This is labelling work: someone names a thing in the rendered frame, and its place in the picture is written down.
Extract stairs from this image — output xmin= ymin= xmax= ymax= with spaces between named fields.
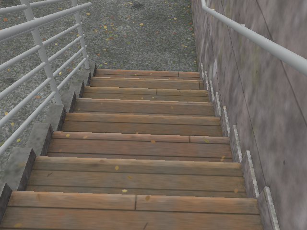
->
xmin=0 ymin=69 xmax=264 ymax=230

